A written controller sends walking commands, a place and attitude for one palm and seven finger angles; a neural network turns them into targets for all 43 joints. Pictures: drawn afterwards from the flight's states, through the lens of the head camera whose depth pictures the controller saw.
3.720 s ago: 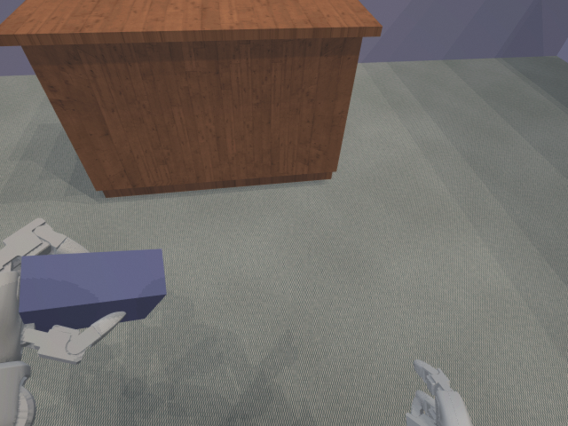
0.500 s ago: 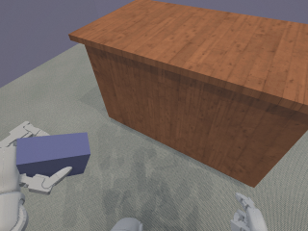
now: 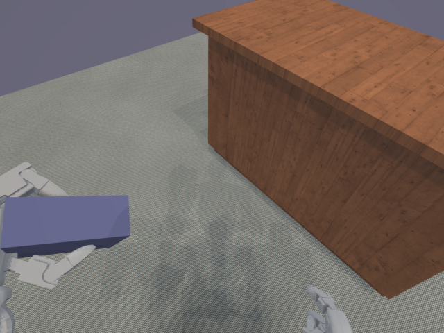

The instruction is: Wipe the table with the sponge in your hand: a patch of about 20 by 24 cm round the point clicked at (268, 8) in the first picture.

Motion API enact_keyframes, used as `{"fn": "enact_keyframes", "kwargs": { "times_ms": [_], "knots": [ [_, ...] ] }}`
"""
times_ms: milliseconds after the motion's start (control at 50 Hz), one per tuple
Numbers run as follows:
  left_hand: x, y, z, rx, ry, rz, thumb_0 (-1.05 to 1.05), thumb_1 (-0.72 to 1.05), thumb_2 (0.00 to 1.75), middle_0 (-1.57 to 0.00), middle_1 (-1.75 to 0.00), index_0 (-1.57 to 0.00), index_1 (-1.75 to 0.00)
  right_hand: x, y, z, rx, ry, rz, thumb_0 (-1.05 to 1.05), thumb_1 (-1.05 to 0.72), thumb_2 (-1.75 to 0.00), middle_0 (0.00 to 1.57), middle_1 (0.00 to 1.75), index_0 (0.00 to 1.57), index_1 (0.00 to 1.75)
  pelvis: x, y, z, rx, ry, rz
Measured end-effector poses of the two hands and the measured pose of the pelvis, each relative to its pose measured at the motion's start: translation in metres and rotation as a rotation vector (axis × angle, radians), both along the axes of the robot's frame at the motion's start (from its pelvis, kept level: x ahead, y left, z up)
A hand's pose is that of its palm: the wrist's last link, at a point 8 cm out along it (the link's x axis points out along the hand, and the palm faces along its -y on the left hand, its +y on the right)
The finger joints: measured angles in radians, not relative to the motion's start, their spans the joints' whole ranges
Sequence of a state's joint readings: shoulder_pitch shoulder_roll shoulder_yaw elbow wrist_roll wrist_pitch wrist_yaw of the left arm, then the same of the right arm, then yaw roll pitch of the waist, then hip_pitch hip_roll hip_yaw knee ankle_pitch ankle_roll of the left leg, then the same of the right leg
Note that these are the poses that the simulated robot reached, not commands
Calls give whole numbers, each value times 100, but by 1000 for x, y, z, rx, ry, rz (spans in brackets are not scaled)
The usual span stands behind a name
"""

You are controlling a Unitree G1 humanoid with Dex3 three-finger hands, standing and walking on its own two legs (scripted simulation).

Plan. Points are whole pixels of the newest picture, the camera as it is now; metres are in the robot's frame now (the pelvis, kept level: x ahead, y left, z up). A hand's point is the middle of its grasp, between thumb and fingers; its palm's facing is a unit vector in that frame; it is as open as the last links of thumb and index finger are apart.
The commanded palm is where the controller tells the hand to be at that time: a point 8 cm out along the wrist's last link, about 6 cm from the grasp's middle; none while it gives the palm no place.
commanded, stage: walk to a spot facing it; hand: left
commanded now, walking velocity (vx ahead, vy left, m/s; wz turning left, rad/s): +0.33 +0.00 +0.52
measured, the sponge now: (86, 226) +0.21 +0.20 +0.16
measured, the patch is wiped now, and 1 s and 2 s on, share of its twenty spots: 0.00 0.00 0.00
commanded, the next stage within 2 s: turn to face it in 1.18 s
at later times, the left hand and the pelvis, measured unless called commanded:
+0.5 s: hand out of the picture +0.12 +0.30 +0.18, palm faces +0.63 -0.66 -0.40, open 9.2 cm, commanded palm +0.07 +0.32 +0.18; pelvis -0.01 +0.01 -0.01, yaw +16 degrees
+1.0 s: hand (22, 207) +0.23 +0.29 +0.16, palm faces +0.65 -0.62 -0.44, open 9.2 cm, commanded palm +0.16 +0.31 +0.18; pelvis +0.09 +0.00 -0.02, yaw +17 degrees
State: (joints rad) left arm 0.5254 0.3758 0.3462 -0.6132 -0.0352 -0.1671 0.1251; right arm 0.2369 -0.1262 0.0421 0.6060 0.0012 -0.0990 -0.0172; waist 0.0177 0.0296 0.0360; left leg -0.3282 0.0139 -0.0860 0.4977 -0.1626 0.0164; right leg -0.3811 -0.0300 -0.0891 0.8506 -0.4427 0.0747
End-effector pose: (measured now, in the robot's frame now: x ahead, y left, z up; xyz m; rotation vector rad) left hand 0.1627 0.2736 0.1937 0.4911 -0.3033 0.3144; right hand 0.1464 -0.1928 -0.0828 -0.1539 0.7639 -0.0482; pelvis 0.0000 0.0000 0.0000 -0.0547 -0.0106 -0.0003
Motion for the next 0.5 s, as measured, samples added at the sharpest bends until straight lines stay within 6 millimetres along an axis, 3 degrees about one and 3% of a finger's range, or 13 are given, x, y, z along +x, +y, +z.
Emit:
{"fn": "enact_keyframes", "kwargs": {
  "times_ms": [80,160,260,340,420,500],
  "knots": [
    [-26,0,6,45,3,96,0,-43,102,-84,-137,-84,-137,1,-1,-11,24,1,62,1,-90,-90,21,30,20,30,-12,-14,-4,16,9,45],
    [-47,-1,-4,18,27,183,0,-43,102,-84,-137,-84,-137,5,-15,-22,3,27,122,1,-90,-90,21,30,20,30,-25,-25,-8,51,4,105],
    [-67,-1,-19,-46,103,246,0,-43,102,-84,-137,-84,-136,9,-39,-12,-68,60,129,2,-91,-90,21,30,20,30,-23,-28,2,85,4,176],
    [-77,5,-19,-41,118,271,0,-43,102,-84,-137,-84,-136,20,-50,-2,-145,60,143,2,-91,-90,20,30,20,30,-22,-24,6,95,11,228],
    [-85,20,-8,-9,62,302,0,-43,102,-84,-136,-84,-136,37,-43,6,-201,48,175,2,-91,-90,20,30,20,30,-18,-13,4,90,26,261],
    [-89,47,-2,19,-41,336,0,-43,102,-84,-136,-84,-136,59,-16,6,-223,-2,204,2,-91,-90,20,30,20,30,-11,9,-10,75,31,274]
  ]
}}
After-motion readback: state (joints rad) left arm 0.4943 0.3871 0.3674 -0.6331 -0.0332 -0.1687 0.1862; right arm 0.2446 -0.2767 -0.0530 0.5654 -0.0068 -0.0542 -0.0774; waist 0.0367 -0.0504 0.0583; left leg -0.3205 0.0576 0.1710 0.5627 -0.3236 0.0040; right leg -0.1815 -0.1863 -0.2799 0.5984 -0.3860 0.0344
